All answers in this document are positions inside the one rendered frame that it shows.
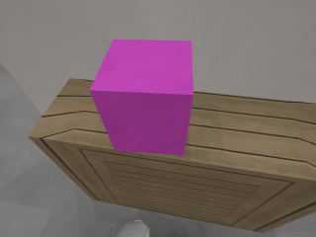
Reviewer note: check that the carton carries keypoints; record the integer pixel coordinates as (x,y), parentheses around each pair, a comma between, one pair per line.
(144,94)

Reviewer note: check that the robot left thigh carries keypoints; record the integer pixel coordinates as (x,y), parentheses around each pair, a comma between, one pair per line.
(134,229)

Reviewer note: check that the pedestal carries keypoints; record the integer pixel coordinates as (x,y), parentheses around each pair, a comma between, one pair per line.
(249,162)

